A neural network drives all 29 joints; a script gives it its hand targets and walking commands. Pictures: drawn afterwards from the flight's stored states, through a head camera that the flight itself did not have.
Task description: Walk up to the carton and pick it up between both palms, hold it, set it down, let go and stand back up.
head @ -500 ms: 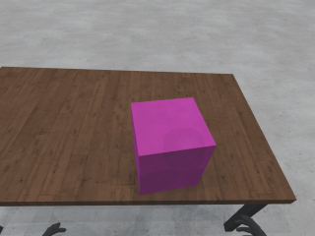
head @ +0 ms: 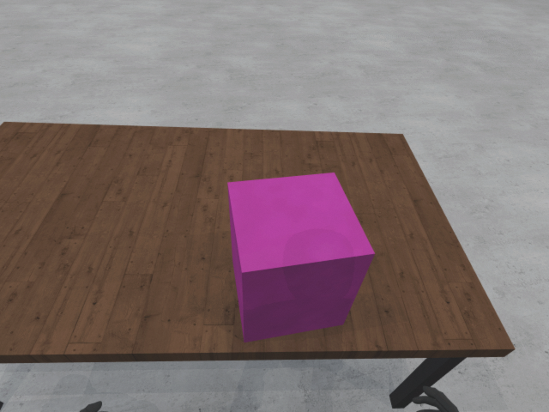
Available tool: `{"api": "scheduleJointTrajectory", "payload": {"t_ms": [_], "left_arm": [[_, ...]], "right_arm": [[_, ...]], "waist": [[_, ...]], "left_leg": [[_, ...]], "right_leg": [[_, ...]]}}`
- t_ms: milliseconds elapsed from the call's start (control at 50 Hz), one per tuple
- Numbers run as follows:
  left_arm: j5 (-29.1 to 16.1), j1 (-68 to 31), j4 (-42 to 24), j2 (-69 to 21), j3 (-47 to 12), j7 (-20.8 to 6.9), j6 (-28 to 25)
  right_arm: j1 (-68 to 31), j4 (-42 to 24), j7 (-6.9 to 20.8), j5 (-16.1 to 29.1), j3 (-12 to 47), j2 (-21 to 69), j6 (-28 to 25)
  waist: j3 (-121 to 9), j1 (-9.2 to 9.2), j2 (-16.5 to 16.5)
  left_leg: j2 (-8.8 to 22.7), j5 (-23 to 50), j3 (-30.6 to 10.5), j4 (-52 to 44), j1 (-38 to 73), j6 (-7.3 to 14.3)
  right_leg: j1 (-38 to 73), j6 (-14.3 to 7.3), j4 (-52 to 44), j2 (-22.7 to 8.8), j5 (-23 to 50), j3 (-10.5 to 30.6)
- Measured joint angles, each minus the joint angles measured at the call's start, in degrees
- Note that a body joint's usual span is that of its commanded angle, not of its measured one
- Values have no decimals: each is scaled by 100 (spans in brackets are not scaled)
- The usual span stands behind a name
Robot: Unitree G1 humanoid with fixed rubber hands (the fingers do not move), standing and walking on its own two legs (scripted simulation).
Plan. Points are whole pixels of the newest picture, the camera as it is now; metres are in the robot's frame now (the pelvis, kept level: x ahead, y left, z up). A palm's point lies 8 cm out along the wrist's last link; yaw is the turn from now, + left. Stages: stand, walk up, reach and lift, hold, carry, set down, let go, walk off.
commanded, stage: stand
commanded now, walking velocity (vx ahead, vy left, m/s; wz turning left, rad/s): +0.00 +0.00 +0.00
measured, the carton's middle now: (289, 258) +0.42 -0.02 -0.07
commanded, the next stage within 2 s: none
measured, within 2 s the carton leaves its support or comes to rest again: neither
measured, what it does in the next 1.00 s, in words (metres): stands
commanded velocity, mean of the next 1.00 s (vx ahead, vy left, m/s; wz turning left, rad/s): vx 0.00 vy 0.00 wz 0.00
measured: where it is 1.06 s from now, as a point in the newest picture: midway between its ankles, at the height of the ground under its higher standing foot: outside the picture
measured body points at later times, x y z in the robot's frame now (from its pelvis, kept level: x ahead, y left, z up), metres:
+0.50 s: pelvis -0.01 +0.00 +0.00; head -0.03 +0.03 +0.45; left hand +0.09 +0.30 -0.12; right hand +0.12 -0.27 -0.11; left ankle +0.05 +0.14 -0.74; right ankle -0.02 -0.11 -0.74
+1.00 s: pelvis -0.01 +0.00 +0.00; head -0.03 +0.03 +0.45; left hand +0.08 +0.31 -0.13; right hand +0.10 -0.27 -0.11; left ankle +0.05 +0.14 -0.74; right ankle -0.02 -0.11 -0.74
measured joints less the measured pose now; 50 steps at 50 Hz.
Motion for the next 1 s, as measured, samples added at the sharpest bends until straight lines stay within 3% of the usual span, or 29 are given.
{"api": "scheduleJointTrajectory", "payload": {"t_ms": [1000], "left_arm": [[-46,0,495,4,0,0,-9]], "right_arm": [[0,516,-20,0,0,0,2]], "waist": [[0,-18,0]], "left_leg": [[0,99,0,0,0,14]], "right_leg": [[0,15,0,-1,101,0]]}}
